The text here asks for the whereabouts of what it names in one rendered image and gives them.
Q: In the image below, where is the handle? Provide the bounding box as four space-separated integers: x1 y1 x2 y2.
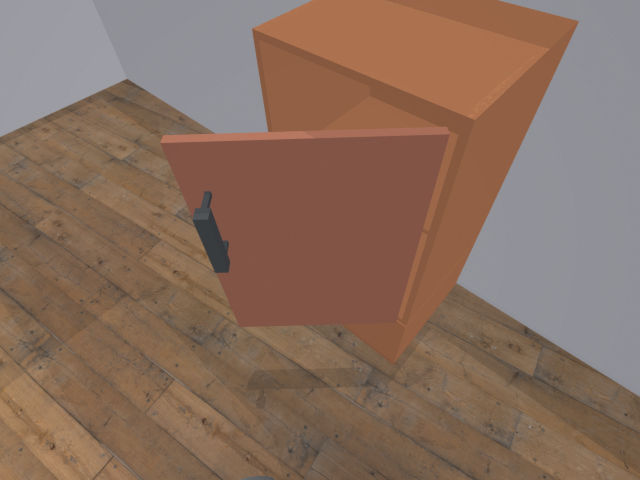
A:
192 191 230 273

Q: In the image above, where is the cupboard door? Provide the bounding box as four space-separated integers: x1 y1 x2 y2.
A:
160 127 450 327

